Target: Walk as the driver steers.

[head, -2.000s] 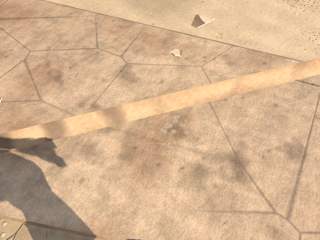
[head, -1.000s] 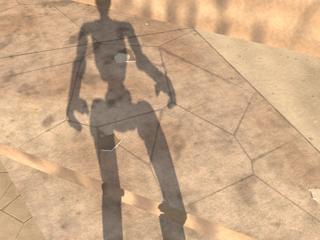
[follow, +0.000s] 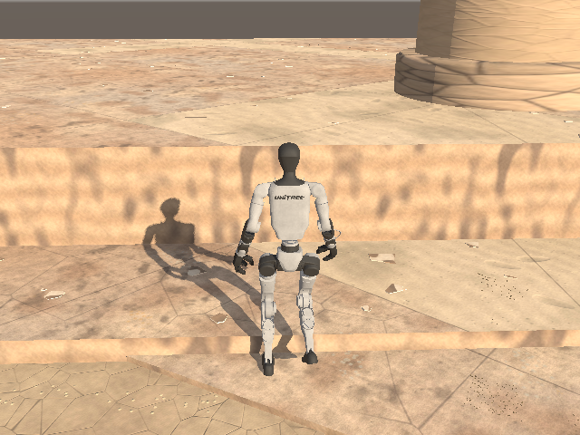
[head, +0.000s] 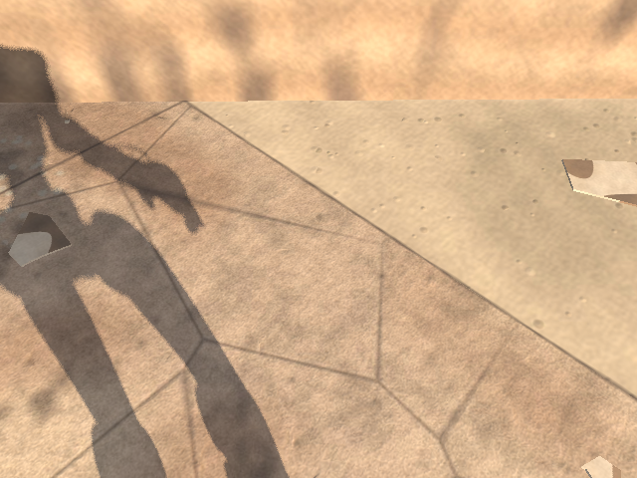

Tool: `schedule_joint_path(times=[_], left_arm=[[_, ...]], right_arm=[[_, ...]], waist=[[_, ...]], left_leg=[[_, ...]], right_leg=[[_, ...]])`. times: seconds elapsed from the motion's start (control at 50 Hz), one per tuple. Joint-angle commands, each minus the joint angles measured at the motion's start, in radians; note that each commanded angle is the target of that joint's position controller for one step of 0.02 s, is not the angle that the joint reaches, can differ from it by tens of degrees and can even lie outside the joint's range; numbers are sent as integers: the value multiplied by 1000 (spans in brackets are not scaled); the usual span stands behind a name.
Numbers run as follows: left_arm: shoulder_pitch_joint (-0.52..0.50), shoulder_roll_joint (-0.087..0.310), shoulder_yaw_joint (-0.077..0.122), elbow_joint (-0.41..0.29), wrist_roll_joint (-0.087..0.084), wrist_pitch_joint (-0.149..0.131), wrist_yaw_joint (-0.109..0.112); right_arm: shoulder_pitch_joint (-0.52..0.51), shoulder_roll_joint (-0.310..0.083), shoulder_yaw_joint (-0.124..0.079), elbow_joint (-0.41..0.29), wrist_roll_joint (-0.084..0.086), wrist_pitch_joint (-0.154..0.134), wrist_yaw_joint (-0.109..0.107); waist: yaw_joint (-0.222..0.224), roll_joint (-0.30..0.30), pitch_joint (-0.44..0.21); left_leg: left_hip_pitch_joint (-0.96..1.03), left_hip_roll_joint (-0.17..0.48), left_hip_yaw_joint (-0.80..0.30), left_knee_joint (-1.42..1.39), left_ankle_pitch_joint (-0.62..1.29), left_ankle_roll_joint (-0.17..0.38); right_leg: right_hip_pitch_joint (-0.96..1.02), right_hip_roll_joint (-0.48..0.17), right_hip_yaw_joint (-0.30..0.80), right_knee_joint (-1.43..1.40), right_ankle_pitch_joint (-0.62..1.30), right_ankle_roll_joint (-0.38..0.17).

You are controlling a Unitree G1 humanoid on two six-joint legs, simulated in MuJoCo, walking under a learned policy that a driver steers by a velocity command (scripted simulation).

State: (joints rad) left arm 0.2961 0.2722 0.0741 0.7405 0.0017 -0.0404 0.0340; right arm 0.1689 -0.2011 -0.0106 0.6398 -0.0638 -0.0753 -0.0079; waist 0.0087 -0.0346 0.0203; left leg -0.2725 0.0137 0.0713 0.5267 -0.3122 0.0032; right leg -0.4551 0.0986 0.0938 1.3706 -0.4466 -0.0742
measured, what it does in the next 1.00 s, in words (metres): climbs: right foot 0.12 m higher, then left foot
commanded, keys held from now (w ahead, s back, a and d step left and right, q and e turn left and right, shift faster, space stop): w+e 0.24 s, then e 0.10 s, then no key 0.06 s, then q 0.22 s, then w+q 0.38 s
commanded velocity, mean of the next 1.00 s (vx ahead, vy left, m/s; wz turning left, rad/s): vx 0.33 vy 0.00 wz -0.10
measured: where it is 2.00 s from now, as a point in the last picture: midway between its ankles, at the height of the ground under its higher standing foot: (371, 316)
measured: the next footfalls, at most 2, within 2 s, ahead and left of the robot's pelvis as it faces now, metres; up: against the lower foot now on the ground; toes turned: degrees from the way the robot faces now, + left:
right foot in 0.28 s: +0.35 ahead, -0.10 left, +0.12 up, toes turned -14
left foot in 0.88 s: +0.55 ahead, -0.01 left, +0.12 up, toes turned -5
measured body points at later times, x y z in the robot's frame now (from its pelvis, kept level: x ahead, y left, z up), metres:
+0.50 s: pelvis +0.30 -0.06 +0.11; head +0.34 -0.08 +0.56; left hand +0.47 +0.16 -0.01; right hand +0.43 -0.34 +0.03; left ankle +0.32 +0.07 -0.49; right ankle +0.31 -0.10 -0.61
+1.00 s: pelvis +0.51 -0.06 +0.12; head +0.52 -0.06 +0.57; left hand +0.64 +0.19 +0.01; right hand +0.58 -0.34 +0.01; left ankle +0.51 +0.00 -0.61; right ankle +0.42 -0.16 -0.52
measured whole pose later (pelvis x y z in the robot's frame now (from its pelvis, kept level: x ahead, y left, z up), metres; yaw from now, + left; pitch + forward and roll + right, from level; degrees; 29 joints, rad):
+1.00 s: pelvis +0.51 -0.06 +0.12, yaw -3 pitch +1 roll +1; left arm 0.27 0.25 0.03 0.74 0.03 -0.06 0.00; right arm 0.32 -0.27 -0.07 0.72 -0.01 -0.01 0.01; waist -0.01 -0.02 -0.01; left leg -0.26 -0.11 0.02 0.51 -0.27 0.12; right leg -0.43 0.01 0.00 1.18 -0.36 -0.02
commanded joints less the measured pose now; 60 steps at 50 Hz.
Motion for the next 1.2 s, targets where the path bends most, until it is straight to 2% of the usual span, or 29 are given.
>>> schedule_joint_path(times=[0.02, 0.04, 0.08, 0.14, 0.18, 0.22, 0.24, 0.26, 0.28, 0.3, 0.32, 0.36, 0.38, 0.4, 0.44, 0.5, 0.6, 0.7, 0.74, 0.82, 0.86, 0.88, 0.9, 0.92, 0.96, 0.98, 1.04, 1.1, 1.2], left_arm=[[-216, -37, -25, -194, 25, 6, -3], [-286, -94, -44, -238, 27, 23, -8], [-384, -141, -71, -320, 31, 42, -4], [-475, -140, -96, -389, 34, 52, -21], [-337, -110, -97, -340, 37, 57, -56], [-199, -45, -67, -289, 29, 61, -54], [-81, -5, -48, -248, 35, 62, -58], [29, 21, -34, -216, 20, 62, -61], [30, 82, -5, -219, 21, 51, -60], [-120, 203, 26, -227, 4, 34, -55], [-92, 227, 52, -238, 11, 46, -38], [-132, 136, 34, -163, 5, 24, -30], [-134, 68, 18, -129, 5, 15, -27], [-114, 48, 12, -106, 12, 4, -22], [-82, 13, -7, -67, 11, -12, -16], [-12, 8, -22, -30, 21, -59, -15], [-8, 36, -31, 0, 12, -45, -6], [74, 71, -23, 20, 26, -35, -2], [101, 71, -21, 27, 33, -32, 3], [86, 116, -7, 29, 27, -29, 8], [61, 149, 3, 24, 16, -25, 10], [5, 149, 2, -4, 9, -26, 12], [-44, 71, -19, -87, -7, -36, -1], [-65, 72, -21, -105, 38, -42, -16], [-88, 83, -20, -115, 30, -58, -38], [-78, 83, -20, -110, 31, -54, -41], [-57, 49, -34, -102, 52, -11, -49], [-160, 34, -48, -134, 41, 0, -54], [-244, 12, -59, -138, 25, -15, -50]], right_arm=[[300, -70, -33, 68, -14, -3, -3], [331, -72, -31, 122, -7, -18, -3], [302, -30, -17, 195, 17, -46, 12], [267, -33, -14, 269, 23, -36, 11], [165, -67, -11, 236, 47, -23, -14], [201, -263, -58, 205, 80, -40, -22], [175, -339, -88, 174, 76, -43, -19], [155, -370, -110, 147, 82, -35, -5], [190, -326, -114, 116, 95, -35, 5], [219, -121, -69, 28, 73, -30, 40], [230, -144, -71, -8, 34, -38, 54], [201, -42, -32, -48, 35, -23, 15], [177, -44, -25, -45, 20, -11, -9], [169, -54, -20, -65, 10, 5, -13], [167, -91, -24, -55, 27, 44, -13], [122, -99, -24, -30, 36, 59, -7], [55, -39, -8, 7, 49, 78, 16], [-80, -70, -22, -39, 39, 82, 21], [-105, -100, -34, -52, 34, 77, 25], [-34, -93, -42, -42, 42, 79, 27], [125, -110, -60, -4, 41, 68, 21], [284, -152, -80, 36, 33, 57, 17], [359, -280, -117, 37, 20, 49, 8], [310, -252, -107, 42, 58, 53, 13], [222, -185, -91, 28, 62, 55, 13], [182, -163, -83, 23, 61, 52, 11], [169, -176, -79, 28, 56, 23, 10], [224, -204, -87, 51, 56, 18, 11], [300, -203, -80, 92, 55, 25, 8]], waist=[[-96, 128, -92], [-82, 184, 4], [-6, 183, 142], [59, 133, 166], [128, 67, 47], [163, 132, -161], [202, 169, -284], [227, 212, -353], [228, 174, -372], [77, -213, -358], [79, -136, -510], [-22, 36, -264], [-33, 67, -142], [-43, 66, -80], [-66, 81, -53], [-27, 95, -98], [-2, -44, -116], [61, -84, -68], [72, -47, -40], [32, -29, -21], [-55, -21, -78], [-142, 20, -145], [-158, 243, -169], [-106, 217, -143], [-50, 32, -11], [-13, 3, 27], [15, 62, 14], [-23, 82, 29], [-88, 124, -23]], left_leg=[[484, 380, -349, -173, 384, 209], [390, 386, -310, -241, 317, 200], [200, 369, -196, -383, 184, 136], [27, 225, 57, -518, 271, 63], [-147, 130, 210, -525, 708, 100], [24, 202, 170, -320, 1466, 138], [187, 228, 159, -104, 1619, 125], [277, 246, 135, 148, 1642, 104], [145, 192, 102, 514, 1230, 53], [-316, -44, 75, 1056, -70, -33], [-399, -63, -156, 1315, -8, -6], [-485, 5, -150, 1344, 42, -11], [-521, 22, -140, 1315, 41, -13], [-546, 21, -142, 1263, -18, -7], [-483, 39, -142, 1008, -91, -14], [-409, 42, -114, 709, -14, -8], [-280, -26, -30, 344, 213, 13], [-354, 10, -34, 249, 186, 31], [-391, 9, -32, 234, 88, 47], [-236, -63, 43, 131, -84, 109], [-18, -104, 36, 21, -68, 167], [211, -40, -101, -67, -36, 220], [458, 243, -598, -183, -61, 375], [432, 317, -826, -271, 59, 441], [232, 259, -589, -286, 47, 385], [157, 203, -510, -308, 64, 332], [64, 106, -374, -317, 292, 283], [54, 74, -347, -322, 314, 259], [143, 58, -266, -170, 801, 173]], right_leg=[[-672, -55, -43, 537, -99, -5], [-785, -57, -33, 697, -172, -21], [-884, -82, -4, 732, -231, -56], [-732, -89, -129, 419, -140, -79], [-228, -91, -262, 58, 52, -77], [41, -20, -307, -79, 93, -75], [89, 9, -287, -173, 56, -86], [169, 37, -234, -333, 30, -105], [329, 33, -19, -576, 66, -151], [505, -259, 537, -786, 511, -254], [534, -350, 820, -909, 715, -325], [309, -321, 599, -890, 741, -288], [212, -270, 479, -858, 744, -254], [174, -201, 374, -852, 751, -226], [165, -224, 258, -920, 933, -193], [271, -249, 165, -1006, 1204, -119], [360, -166, -81, -1062, 1153, 0], [505, -291, -67, -1067, 983, -60], [571, -336, -47, -1059, 943, -90], [549, -330, -97, -951, 1137, -73], [463, -305, -143, -740, 1227, -50], [285, -263, -183, -526, 1024, -23], [-138, -68, -261, -122, 427, 45], [-309, -17, -75, 0, -34, 51], [-303, -119, -19, -62, 82, 63], [-272, -144, -27, -150, 98, 70], [-181, -149, -80, -279, 145, 112], [-185, -155, -101, -474, 243, 138], [-58, -89, -145, -708, 390, 109]])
